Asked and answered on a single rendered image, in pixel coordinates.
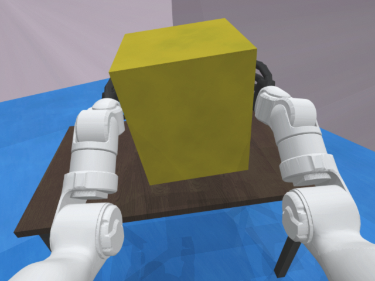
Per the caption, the table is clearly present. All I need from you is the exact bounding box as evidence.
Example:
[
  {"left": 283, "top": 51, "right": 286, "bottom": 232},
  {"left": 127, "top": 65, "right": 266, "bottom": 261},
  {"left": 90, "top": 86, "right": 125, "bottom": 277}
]
[{"left": 13, "top": 111, "right": 316, "bottom": 278}]

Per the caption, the robot right forearm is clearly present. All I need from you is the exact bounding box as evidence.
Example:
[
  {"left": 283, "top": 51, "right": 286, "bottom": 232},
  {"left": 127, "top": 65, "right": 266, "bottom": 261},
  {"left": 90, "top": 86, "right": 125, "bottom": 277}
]
[{"left": 254, "top": 86, "right": 360, "bottom": 222}]

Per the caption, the left robot hand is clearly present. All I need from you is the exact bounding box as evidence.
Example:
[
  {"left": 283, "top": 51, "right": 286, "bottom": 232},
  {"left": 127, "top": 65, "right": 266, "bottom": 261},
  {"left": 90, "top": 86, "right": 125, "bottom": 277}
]
[{"left": 102, "top": 78, "right": 125, "bottom": 120}]

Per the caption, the carton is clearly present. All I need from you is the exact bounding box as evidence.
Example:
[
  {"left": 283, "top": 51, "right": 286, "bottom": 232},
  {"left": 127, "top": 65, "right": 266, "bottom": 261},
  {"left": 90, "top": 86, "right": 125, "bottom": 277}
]
[{"left": 109, "top": 18, "right": 257, "bottom": 186}]

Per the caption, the robot left forearm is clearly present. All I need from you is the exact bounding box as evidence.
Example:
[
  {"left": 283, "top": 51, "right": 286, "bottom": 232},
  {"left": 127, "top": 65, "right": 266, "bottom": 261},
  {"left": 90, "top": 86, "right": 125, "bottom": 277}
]
[{"left": 50, "top": 98, "right": 125, "bottom": 251}]

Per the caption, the right robot upper arm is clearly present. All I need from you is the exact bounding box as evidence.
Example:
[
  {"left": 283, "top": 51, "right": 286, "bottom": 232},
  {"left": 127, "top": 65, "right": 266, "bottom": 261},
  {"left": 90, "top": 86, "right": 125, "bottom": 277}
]
[{"left": 282, "top": 185, "right": 375, "bottom": 281}]

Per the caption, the right robot hand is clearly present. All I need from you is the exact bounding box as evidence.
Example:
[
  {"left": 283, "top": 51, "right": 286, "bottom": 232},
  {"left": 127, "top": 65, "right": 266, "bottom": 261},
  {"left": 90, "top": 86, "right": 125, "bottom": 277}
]
[{"left": 253, "top": 60, "right": 275, "bottom": 111}]

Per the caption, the left robot upper arm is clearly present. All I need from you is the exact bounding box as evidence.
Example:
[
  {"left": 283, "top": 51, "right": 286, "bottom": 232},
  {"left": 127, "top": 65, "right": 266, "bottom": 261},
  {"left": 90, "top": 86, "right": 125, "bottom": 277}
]
[{"left": 8, "top": 203, "right": 124, "bottom": 281}]

